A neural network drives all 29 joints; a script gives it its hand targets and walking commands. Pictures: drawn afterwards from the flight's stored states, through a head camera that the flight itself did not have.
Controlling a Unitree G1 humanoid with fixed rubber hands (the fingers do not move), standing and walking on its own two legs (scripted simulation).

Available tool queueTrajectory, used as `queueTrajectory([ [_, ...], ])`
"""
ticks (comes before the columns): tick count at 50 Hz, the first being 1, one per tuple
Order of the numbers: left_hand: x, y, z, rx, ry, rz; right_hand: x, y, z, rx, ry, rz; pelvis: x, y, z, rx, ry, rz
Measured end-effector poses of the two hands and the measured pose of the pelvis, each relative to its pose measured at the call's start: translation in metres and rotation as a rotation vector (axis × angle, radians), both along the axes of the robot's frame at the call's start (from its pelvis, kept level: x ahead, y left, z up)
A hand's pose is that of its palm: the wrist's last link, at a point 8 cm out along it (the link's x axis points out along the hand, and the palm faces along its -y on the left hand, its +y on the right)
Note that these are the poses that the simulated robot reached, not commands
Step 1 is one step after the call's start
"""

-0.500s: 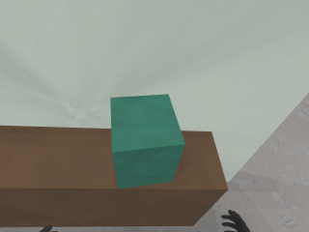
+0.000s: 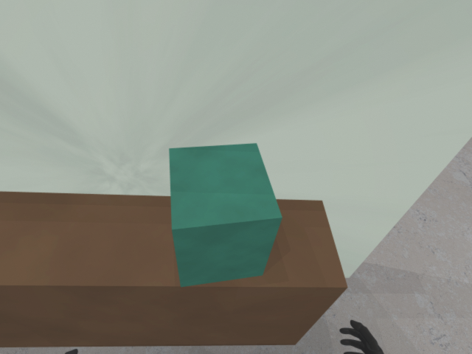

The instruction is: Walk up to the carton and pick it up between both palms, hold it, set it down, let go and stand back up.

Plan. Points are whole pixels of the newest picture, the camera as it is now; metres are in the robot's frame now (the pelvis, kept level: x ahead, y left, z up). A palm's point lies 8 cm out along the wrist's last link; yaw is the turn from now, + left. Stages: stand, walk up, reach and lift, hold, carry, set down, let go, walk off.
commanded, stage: stand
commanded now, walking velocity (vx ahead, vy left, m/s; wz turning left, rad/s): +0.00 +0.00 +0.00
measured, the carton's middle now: (218, 215) +0.43 +0.03 -0.08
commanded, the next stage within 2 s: none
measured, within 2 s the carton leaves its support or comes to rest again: neither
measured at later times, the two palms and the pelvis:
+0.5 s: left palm out of the picture +0.07 +0.29 -0.12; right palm out of the picture +0.13 -0.25 -0.09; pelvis -0.01 +0.00 +0.00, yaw +0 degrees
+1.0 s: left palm out of the picture +0.05 +0.29 -0.12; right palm out of the picture +0.11 -0.25 -0.09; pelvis -0.02 +0.00 +0.00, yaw +0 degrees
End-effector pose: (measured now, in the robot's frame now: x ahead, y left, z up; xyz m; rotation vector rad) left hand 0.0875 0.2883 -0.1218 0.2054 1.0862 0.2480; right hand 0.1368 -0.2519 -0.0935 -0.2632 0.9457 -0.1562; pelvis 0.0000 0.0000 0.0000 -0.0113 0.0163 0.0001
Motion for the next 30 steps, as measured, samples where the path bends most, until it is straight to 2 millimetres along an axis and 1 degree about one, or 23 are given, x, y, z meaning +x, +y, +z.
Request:
queueTrajectory([
  [8, -0.002, 0.001, 0.0, 0.001, 0.003, 0.001, -0.002, 0.0, 0.0, 0.0, -0.004, -0.002, -0.002, 0.0, 0.0, 0.0, -0.003, 0.0],
  [30, -0.024, 0.002, -0.003, -0.001, 0.026, 0.01, -0.011, -0.001, 0.003, -0.003, -0.018, -0.005, -0.013, 0.0, 0.0, 0.0, -0.018, -0.001],
])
